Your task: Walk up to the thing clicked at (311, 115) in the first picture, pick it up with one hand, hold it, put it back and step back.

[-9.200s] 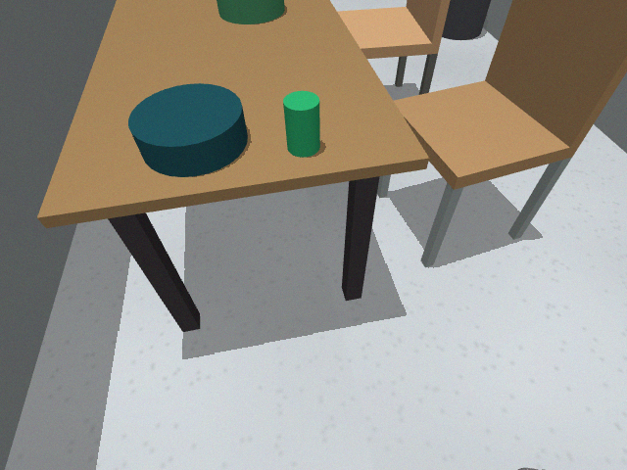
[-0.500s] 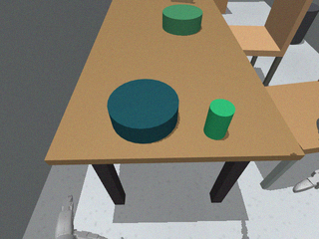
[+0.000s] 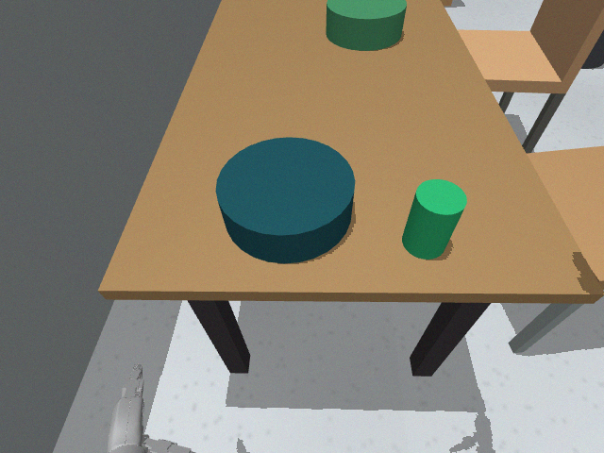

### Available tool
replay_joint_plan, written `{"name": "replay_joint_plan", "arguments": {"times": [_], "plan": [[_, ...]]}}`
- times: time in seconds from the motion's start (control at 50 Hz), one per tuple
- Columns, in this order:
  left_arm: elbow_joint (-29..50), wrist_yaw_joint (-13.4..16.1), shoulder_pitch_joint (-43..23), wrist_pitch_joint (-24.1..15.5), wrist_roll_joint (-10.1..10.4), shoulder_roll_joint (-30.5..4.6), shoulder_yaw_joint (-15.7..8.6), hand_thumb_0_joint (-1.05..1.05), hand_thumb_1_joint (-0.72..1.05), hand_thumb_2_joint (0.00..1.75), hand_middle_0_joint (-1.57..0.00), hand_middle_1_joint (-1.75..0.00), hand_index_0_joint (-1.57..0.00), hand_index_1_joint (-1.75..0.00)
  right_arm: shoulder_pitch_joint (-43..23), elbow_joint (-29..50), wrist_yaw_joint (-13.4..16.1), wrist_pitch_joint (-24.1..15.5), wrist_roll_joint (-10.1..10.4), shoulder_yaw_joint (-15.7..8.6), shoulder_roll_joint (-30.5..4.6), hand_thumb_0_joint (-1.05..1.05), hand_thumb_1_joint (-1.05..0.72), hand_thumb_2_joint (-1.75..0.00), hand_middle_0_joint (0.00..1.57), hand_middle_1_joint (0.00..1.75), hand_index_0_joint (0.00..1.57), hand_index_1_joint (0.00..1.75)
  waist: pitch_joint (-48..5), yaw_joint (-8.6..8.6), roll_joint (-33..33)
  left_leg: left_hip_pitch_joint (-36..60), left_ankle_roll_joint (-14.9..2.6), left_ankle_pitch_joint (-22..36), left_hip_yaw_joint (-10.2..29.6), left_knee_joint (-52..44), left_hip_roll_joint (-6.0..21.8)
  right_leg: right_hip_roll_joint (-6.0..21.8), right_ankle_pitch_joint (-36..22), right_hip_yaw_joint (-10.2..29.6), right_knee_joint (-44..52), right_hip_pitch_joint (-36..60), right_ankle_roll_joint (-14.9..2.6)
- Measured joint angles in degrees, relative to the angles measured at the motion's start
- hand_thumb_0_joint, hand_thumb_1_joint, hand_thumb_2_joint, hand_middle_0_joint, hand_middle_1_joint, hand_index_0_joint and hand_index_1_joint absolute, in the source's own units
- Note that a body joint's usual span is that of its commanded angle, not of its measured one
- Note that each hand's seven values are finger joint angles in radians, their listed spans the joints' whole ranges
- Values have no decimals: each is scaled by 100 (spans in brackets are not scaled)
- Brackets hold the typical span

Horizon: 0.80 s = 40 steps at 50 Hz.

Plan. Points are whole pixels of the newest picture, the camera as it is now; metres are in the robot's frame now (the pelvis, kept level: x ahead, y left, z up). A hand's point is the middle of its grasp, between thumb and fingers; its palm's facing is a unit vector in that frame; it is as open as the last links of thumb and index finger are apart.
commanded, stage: go down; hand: right
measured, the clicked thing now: (431, 220) +0.44 -0.19 +0.01
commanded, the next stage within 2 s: approach in 1.44 s
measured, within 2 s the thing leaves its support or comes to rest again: neither
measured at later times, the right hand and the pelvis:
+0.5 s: hand out of the picture +0.34 -0.37 +0.14, palm faces +0.15 +0.99 +0.01, open 17.6 cm; pelvis +0.00 +0.00 -0.01, yaw +0 degrees
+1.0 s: hand out of the picture +0.36 -0.39 +0.14, palm faces +0.15 +0.99 +0.01, open 17.6 cm; pelvis -0.01 -0.01 -0.01, yaw +1 degrees
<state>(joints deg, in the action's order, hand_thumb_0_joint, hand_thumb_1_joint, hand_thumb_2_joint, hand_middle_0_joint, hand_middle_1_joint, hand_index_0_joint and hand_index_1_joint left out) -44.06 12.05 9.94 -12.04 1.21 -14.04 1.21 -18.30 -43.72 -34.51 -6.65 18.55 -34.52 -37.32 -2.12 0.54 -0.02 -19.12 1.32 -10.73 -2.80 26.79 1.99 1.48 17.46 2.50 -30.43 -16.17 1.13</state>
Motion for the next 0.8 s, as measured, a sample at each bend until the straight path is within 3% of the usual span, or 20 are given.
{"name": "replay_joint_plan", "arguments": {"times": [0.24, 0.42, 0.8], "plan": [[196, 57, 135, -120, -54, -53, 59, -1, -53, 5, -6, -6, -6, -4, -391, -602, -137, -26, -116, -111, -422, -1, 55, -5, 4, 5, 5, 5, -82, 126, -33, -254, -7, -65, -28, 131, -25, 25, 98, 33, -202, -293, 6], [320, 90, 134, -125, -66, -81, 62, -1, -53, 5, -6, -6, -6, -4, -595, -832, -220, -88, -125, -220, -535, -1, 56, -5, 4, 5, 5, 5, -110, 186, -17, -443, 15, -95, -4, 245, -28, 27, 177, 16, -391, -507, -13], [596, 60, 246, -200, -94, -35, 182, -1, -53, 5, -5, -5, -6, -4, -1039, -1252, -224, -64, -307, -216, -924, -1, 58, -5, 4, 5, 5, 5, -164, 280, -79, -757, 26, -122, 9, 451, -56, 51, 282, 16, -720, -866, -26]]}}
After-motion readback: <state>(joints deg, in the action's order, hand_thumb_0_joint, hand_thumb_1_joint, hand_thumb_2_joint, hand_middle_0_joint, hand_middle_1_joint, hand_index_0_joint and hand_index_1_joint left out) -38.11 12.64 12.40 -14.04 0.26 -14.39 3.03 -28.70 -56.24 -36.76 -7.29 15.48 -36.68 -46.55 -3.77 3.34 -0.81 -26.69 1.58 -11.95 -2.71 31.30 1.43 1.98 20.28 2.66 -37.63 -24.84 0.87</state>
